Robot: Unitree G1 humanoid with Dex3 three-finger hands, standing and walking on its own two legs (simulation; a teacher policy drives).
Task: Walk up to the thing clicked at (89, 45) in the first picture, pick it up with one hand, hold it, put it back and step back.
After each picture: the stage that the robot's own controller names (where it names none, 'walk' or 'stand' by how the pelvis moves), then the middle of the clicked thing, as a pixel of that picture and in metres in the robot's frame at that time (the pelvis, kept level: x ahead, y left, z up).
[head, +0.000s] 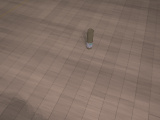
stand; (89, 39) +1.40 -0.07 -0.66
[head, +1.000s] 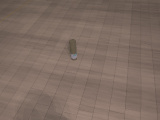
walk; (73, 50) +1.27 +0.18 -0.63
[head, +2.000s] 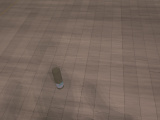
walk; (58, 78) +0.84 +0.29 -0.65
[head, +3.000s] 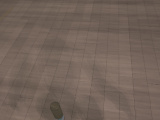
walk; (57, 113) +0.51 +0.25 -0.65
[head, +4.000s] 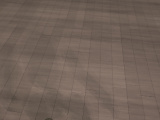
stand; out of the picture +0.41 +0.22 -0.65
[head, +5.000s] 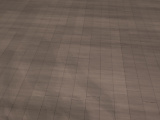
stand; out of the picture +0.37 +0.22 -0.65
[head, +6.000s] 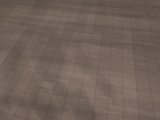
stand; out of the picture +0.33 +0.18 -0.66
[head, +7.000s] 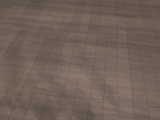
stand; out of the picture +0.33 +0.21 -0.66
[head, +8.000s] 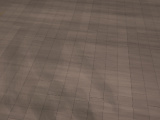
stand; out of the picture +0.32 +0.21 -0.66
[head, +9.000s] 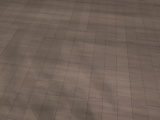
stand; out of the picture +0.32 +0.21 -0.66
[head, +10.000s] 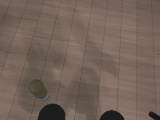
go down; (40, 91) +0.37 +0.23 -0.43
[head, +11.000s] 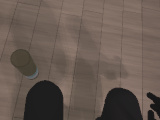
go down; (27, 67) +0.40 +0.26 -0.27
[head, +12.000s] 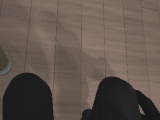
close in; out of the picture +0.38 +0.29 -0.19
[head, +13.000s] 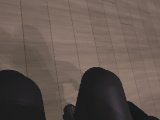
close; out of the picture +0.36 +0.30 -0.15
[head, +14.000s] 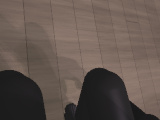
lift; out of the picture +0.35 +0.31 -0.15
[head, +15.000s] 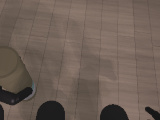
lift; (17, 80) +0.32 +0.21 +0.02
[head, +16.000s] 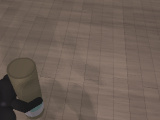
lift; (29, 93) +0.31 +0.18 +0.01
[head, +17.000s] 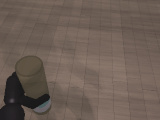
hold; (36, 89) +0.32 +0.16 +0.02
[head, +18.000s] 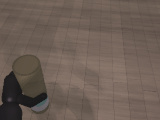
hold; (34, 88) +0.32 +0.17 +0.02
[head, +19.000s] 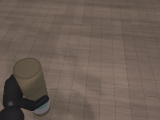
crouch; (35, 91) +0.31 +0.16 +0.04
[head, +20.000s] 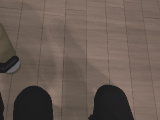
crouch; (2, 53) +0.42 +0.24 -0.06
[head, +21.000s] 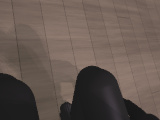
lower; out of the picture +0.38 +0.32 -0.15
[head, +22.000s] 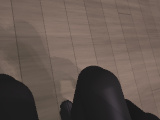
lower; out of the picture +0.38 +0.32 -0.15
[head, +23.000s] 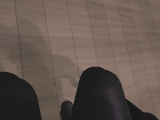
lower; out of the picture +0.37 +0.32 -0.16
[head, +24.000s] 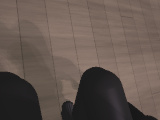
lower; out of the picture +0.36 +0.32 -0.16
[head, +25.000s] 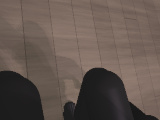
loosen; out of the picture +0.35 +0.31 -0.16
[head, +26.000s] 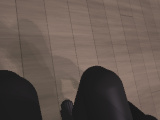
withdraw; out of the picture +0.35 +0.31 -0.16
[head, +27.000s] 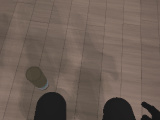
walk; (39, 80) +0.39 +0.24 -0.37
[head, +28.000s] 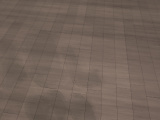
stand; out of the picture +0.33 +0.20 -0.59
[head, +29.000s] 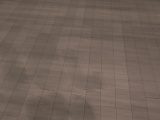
stand; out of the picture +0.33 +0.22 -0.60
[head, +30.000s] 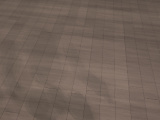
stand; out of the picture +0.34 +0.21 -0.62
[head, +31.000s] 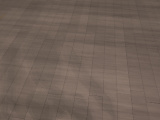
stand; out of the picture +0.35 +0.21 -0.66
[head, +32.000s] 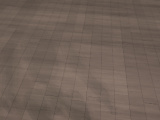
stand; out of the picture +0.32 +0.21 -0.66
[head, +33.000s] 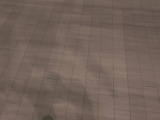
walk; out of the picture +0.34 +0.21 -0.65
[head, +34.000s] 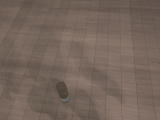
walk; (63, 93) +0.57 +0.20 -0.64
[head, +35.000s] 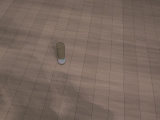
walk; (61, 54) +0.92 +0.16 -0.63
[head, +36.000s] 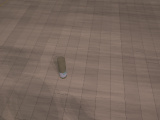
stand; (62, 68) +0.95 +0.21 -0.64
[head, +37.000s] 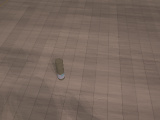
stand; (60, 69) +0.95 +0.22 -0.66
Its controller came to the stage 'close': yes
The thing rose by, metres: 0.68
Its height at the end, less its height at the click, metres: +0.00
